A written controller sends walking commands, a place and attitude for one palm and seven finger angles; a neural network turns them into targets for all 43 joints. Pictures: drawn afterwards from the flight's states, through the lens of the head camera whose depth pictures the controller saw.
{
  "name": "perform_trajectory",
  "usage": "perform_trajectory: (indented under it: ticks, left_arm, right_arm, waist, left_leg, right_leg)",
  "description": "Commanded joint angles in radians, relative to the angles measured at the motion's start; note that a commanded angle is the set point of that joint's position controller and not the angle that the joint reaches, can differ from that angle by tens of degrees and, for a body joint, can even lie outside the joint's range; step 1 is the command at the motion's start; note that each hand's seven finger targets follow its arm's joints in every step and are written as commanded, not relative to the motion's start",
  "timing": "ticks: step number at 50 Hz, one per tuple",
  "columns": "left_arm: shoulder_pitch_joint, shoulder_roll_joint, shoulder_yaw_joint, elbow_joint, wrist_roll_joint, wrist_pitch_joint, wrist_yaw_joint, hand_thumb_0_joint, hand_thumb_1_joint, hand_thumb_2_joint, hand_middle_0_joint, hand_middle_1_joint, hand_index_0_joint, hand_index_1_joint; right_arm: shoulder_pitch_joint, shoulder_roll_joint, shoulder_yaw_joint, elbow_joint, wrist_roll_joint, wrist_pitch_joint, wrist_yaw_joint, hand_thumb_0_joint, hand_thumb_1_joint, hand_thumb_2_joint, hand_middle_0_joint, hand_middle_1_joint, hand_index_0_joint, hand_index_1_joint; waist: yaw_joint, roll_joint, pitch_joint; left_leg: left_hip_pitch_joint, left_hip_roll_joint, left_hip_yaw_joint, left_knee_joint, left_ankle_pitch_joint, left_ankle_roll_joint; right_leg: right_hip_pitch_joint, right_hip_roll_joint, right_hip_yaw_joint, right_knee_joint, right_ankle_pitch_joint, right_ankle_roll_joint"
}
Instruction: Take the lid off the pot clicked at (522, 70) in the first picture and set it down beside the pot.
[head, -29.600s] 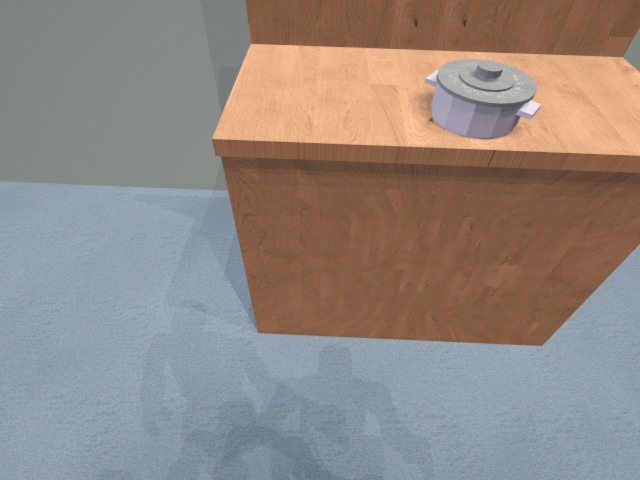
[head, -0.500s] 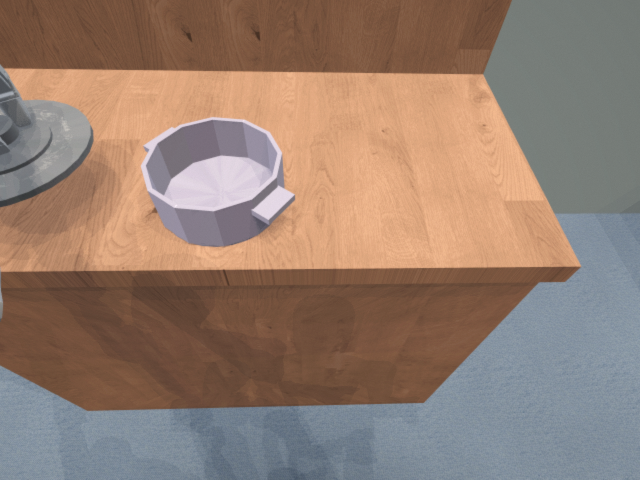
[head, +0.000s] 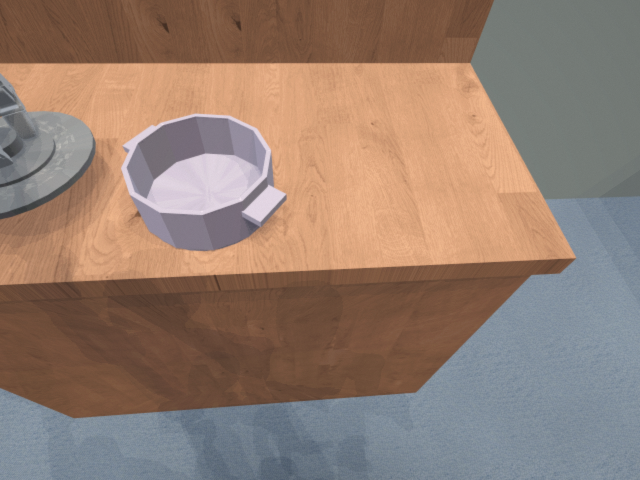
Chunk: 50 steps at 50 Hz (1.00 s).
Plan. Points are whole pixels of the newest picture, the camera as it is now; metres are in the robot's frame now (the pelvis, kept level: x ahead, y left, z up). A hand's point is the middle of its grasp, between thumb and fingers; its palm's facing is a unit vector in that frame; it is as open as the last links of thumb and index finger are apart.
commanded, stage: lower the lid onto the table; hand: left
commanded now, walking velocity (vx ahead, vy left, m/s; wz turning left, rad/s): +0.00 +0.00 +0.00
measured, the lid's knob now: out of the picture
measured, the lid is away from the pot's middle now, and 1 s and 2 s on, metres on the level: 0.22 0.22 0.22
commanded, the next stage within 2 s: open the fingers wide in 1.00 s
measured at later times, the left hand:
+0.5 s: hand out of the picture +0.44 +0.34 +0.15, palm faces -0.43 -0.21 -0.88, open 7.5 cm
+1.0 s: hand (6, 182) +0.45 +0.33 +0.13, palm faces -0.44 -0.21 -0.88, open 7.5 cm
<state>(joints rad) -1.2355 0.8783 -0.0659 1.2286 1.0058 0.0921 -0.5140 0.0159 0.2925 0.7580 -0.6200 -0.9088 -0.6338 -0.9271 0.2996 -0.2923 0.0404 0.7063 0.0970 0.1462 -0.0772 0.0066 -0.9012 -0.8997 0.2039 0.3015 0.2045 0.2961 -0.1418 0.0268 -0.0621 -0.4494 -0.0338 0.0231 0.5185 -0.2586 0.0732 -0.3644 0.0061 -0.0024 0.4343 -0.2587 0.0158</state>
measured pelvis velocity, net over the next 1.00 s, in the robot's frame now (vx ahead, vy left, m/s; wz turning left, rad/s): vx -0.01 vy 0.00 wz -0.01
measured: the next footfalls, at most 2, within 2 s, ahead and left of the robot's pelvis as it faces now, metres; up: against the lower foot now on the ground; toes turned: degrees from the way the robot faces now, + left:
none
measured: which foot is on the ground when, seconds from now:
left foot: down 0.00-1.00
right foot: down 0.00-1.00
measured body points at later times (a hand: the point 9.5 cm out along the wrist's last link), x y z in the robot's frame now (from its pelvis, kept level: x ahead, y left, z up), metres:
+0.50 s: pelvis -0.01 +0.00 +0.00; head +0.05 +0.02 +0.44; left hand +0.46 +0.35 +0.20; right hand +0.04 -0.28 -0.12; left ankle -0.01 +0.07 -0.74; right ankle -0.04 -0.14 -0.74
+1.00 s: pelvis -0.01 +0.00 -0.01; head +0.06 +0.02 +0.44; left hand +0.47 +0.34 +0.18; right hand +0.00 -0.28 -0.13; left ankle -0.01 +0.07 -0.74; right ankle -0.04 -0.14 -0.74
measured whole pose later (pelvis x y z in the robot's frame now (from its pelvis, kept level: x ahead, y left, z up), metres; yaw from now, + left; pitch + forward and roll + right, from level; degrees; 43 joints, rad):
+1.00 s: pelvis -0.01 +0.00 -0.01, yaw +0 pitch +13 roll -3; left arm -1.18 0.86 -0.08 1.28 1.00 0.01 -0.46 0.01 0.28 0.75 -0.63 -0.92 -0.64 -0.94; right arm 0.34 -0.29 0.04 0.72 0.10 0.16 -0.10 0.01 -0.90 -0.90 0.21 0.30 0.21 0.30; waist -0.15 0.03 -0.08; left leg -0.55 -0.02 0.02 0.62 -0.29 0.08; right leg -0.46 0.02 -0.01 0.52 -0.28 0.02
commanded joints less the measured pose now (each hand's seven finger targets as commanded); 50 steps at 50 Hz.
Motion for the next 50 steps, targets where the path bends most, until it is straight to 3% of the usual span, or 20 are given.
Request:
perform_trajectory:
  ticks: [1,4,6,10,12,15,16,19,21,25,26,30,31,34,35,36,39,45,46,50]
  left_arm:
    - [-0.591,0.376,0.093,-0.343,0.008,-0.016,0.062,0.0,0.712,0.951,-0.804,-1.018,-0.809,-1.029]
    - [-0.542,0.311,0.05,-0.28,0.008,-0.019,0.059,0.0,0.712,0.951,-0.804,-1.018,-0.809,-1.029]
    - [-0.534,0.366,0.098,-0.324,0.002,-0.025,0.064,0.0,0.712,0.951,-0.804,-1.018,-0.809,-1.029]
    - [-0.516,0.253,0.003,-0.264,-0.019,-0.026,0.055,0.0,0.712,0.951,-0.804,-1.018,-0.809,-1.029]
    - [-0.561,0.324,0.051,-0.294,-0.003,-0.029,0.068,0.0,0.712,0.951,-0.804,-1.018,-0.809,-1.029]
    - [-0.557,0.257,0.005,-0.311,-0.022,-0.039,0.064,0.0,0.712,0.951,-0.804,-1.018,-0.809,-1.029]
    - [-0.572,0.325,0.059,-0.331,-0.011,-0.042,0.071,0.0,0.712,0.951,-0.804,-1.018,-0.809,-1.029]
    - [-0.537,0.293,0.03,-0.25,-0.016,-0.04,0.069,0.0,0.712,0.951,-0.804,-1.018,-0.809,-1.029]
    - [-0.55,0.311,0.034,-0.255,-0.015,-0.045,0.073,0.0,0.712,0.951,-0.804,-1.018,-0.809,-1.029]
    - [-0.538,0.243,-0.014,-0.253,-0.03,-0.053,0.071,0.0,0.712,0.951,-0.804,-1.018,-0.809,-1.029]
    - [-0.571,0.319,0.041,-0.281,-0.015,-0.055,0.081,0.0,0.712,0.951,-0.804,-1.018,-0.809,-1.029]
    - [-0.527,0.213,-0.026,-0.243,-0.036,-0.063,0.073,0.0,0.712,0.951,-0.804,-1.018,-0.809,-1.029]
    - [-0.542,0.296,0.036,-0.255,-0.018,-0.065,0.083,0.0,0.712,0.951,-0.804,-1.018,-0.809,-1.029]
    - [-0.542,0.291,0.031,-0.233,-0.011,-0.068,0.089,0.0,0.712,0.951,-0.804,-1.018,-0.809,-1.029]
    - [-0.527,0.234,-0.011,-0.25,-0.031,-0.074,0.084,0.0,0.712,0.951,-0.804,-1.018,-0.809,-1.029]
    - [-0.528,0.304,0.045,-0.236,-0.017,-0.075,0.092,0.0,0.712,0.951,-0.804,-1.018,-0.809,-1.029]
    - [-0.523,0.269,0.011,-0.187,-0.011,-0.073,0.093,0.0,0.712,0.951,-0.804,-1.018,-0.809,-1.029]
    - [-0.472,0.27,0.018,-0.179,-0.016,-0.086,0.096,0.0,0.712,0.951,-0.804,-1.018,-0.809,-1.029]
    - [-0.487,0.32,0.061,-0.196,-0.003,-0.085,0.102,0.0,0.712,0.951,-0.804,-1.018,-0.809,-1.029]
    - [-0.419,0.246,0.022,-0.175,-0.023,-0.093,0.093,0.0,0.712,0.951,-0.804,-1.018,-0.809,-1.029]
  right_arm:
    - [0.048,-0.185,-0.064,-0.094,-0.01,-0.014,-0.006,0.0,-0.9,-0.9,0.2,0.3,0.2,0.3]
    - [0.047,-0.176,-0.064,-0.097,-0.008,-0.007,-0.008,0.0,-0.9,-0.9,0.2,0.3,0.2,0.3]
    - [0.043,-0.181,-0.066,-0.104,-0.008,-0.001,-0.003,0.0,-0.9,-0.9,0.2,0.3,0.2,0.3]
    - [0.035,-0.179,-0.06,-0.097,0.003,0.003,-0.011,0.0,-0.9,-0.9,0.2,0.3,0.2,0.3]
    - [0.048,-0.182,-0.062,-0.095,-0.003,0.006,-0.012,0.0,-0.9,-0.9,0.2,0.3,0.2,0.3]
    - [0.04,-0.176,-0.058,-0.096,0.001,-0.009,-0.022,0.0,-0.9,-0.9,0.2,0.3,0.2,0.3]
    - [0.053,-0.177,-0.061,-0.091,-0.006,-0.008,-0.021,0.0,-0.9,-0.9,0.2,0.3,0.2,0.3]
    - [0.059,-0.178,-0.058,-0.079,-0.003,-0.011,-0.028,0.0,-0.9,-0.9,0.2,0.3,0.2,0.3]
    - [0.052,-0.184,-0.053,-0.074,-0.002,-0.011,-0.032,0.0,-0.9,-0.9,0.2,0.3,0.2,0.3]
    - [0.046,-0.183,-0.05,-0.07,0.002,-0.025,-0.039,0.0,-0.9,-0.9,0.2,0.3,0.2,0.3]
    - [0.058,-0.187,-0.053,-0.067,-0.004,-0.023,-0.038,0.0,-0.9,-0.9,0.2,0.3,0.2,0.3]
    - [0.058,-0.184,-0.052,-0.065,0.002,-0.032,-0.043,0.0,-0.9,-0.9,0.2,0.3,0.2,0.3]
    - [0.072,-0.19,-0.058,-0.062,-0.006,-0.027,-0.041,0.0,-0.9,-0.9,0.2,0.3,0.2,0.3]
    - [0.075,-0.188,-0.057,-0.063,-0.003,-0.028,-0.045,0.0,-0.9,-0.9,0.2,0.3,0.2,0.3]
    - [0.066,-0.188,-0.054,-0.065,-0.001,-0.032,-0.047,0.0,-0.9,-0.9,0.2,0.3,0.2,0.3]
    - [0.083,-0.192,-0.058,-0.058,-0.006,-0.029,-0.046,0.0,-0.9,-0.9,0.2,0.3,0.2,0.3]
    - [0.088,-0.192,-0.057,-0.056,-0.003,-0.023,-0.047,0.0,-0.9,-0.9,0.2,0.3,0.2,0.3]
    - [0.094,-0.194,-0.054,-0.055,0.0,-0.019,-0.049,0.0,-0.9,-0.9,0.2,0.3,0.2,0.3]
    - [0.102,-0.195,-0.061,-0.058,-0.005,-0.013,-0.045,0.0,-0.9,-0.9,0.2,0.3,0.2,0.3]
    - [0.098,-0.19,-0.062,-0.063,0.002,-0.007,-0.039,0.0,-0.9,-0.9,0.2,0.3,0.2,0.3]
  waist:
    - [0.029,0.197,-0.517]
    - [0.016,0.172,-0.475]
    - [0.031,0.174,-0.502]
    - [0.01,0.164,-0.412]
    - [0.011,0.184,-0.456]
    - [0.006,0.201,-0.463]
    - [0.012,0.202,-0.491]
    - [0.001,0.144,-0.435]
    - [0.0,0.151,-0.436]
    - [0.002,0.187,-0.412]
    - [0.006,0.205,-0.449]
    - [0.001,0.178,-0.422]
    - [0.004,0.178,-0.454]
    - [0.001,0.172,-0.443]
    - [0.002,0.176,-0.446]
    - [0.004,0.165,-0.452]
    - [-0.007,0.146,-0.412]
    - [0.005,0.166,-0.435]
    - [0.008,0.153,-0.464]
    - [0.009,0.165,-0.422]
  left_leg:
    - [0.476,0.029,-0.077,0.039,0.696,-0.014]
    - [0.446,0.024,-0.072,0.043,0.65,-0.007]
    - [0.449,0.026,-0.072,0.047,0.671,-0.009]
    - [0.415,0.024,-0.065,0.038,0.597,-0.007]
    - [0.429,0.023,-0.072,0.042,0.554,-0.003]
    - [0.468,0.025,-0.075,0.049,0.603,-0.007]
    - [0.463,0.025,-0.077,0.05,0.582,-0.006]
    - [0.394,0.015,-0.063,0.04,0.476,0.006]
    - [0.377,0.016,-0.06,0.039,0.453,0.003]
    - [0.41,0.02,-0.067,0.042,0.471,-0.001]
    - [0.407,0.022,-0.07,0.043,0.458,-0.003]
    - [0.415,0.024,-0.075,0.048,0.493,-0.006]
    - [0.404,0.025,-0.073,0.051,0.444,-0.004]
    - [0.377,0.018,-0.072,0.048,0.414,-0.001]
    - [0.397,0.019,-0.07,0.052,0.467,-0.004]
    - [0.391,0.023,-0.074,0.059,0.447,-0.003]
    - [0.341,0.016,-0.073,0.052,0.371,-0.002]
    - [0.347,0.021,-0.063,0.074,0.468,-0.01]
    - [0.351,0.024,-0.068,0.081,0.463,-0.009]
    - [0.367,0.028,-0.07,0.093,0.545,-0.017]
  right_leg:
    - [0.013,0.056,-0.033,0.006,0.326,-0.045]
    - [-0.012,0.057,-0.038,0.003,0.31,-0.045]
    - [0.01,0.055,-0.033,0.013,0.324,-0.045]
    - [-0.033,0.058,-0.048,0.002,0.285,-0.051]
    - [-0.034,0.057,-0.039,0.005,0.267,-0.05]
    - [-0.052,0.06,-0.047,0.005,0.272,-0.053]
    - [-0.035,0.059,-0.038,0.008,0.27,-0.046]
    - [-0.028,0.058,-0.042,0.003,0.262,-0.046]
    - [-0.027,0.056,-0.039,0.008,0.254,-0.046]
    - [-0.067,0.062,-0.048,0.008,0.23,-0.054]
    - [-0.055,0.059,-0.037,0.012,0.23,-0.05]
    - [-0.086,0.064,-0.056,0.019,0.228,-0.053]
    - [-0.076,0.062,-0.041,0.018,0.214,-0.046]
    - [-0.071,0.06,-0.043,0.023,0.221,-0.051]
    - [-0.079,0.064,-0.052,0.027,0.232,-0.054]
    - [-0.083,0.064,-0.044,0.028,0.222,-0.048]
    - [-0.1,0.064,-0.047,0.028,0.199,-0.05]
    - [-0.096,0.068,-0.05,0.051,0.238,-0.054]
    - [-0.092,0.066,-0.042,0.055,0.235,-0.048]
    - [-0.13,0.074,-0.058,0.063,0.242,-0.053]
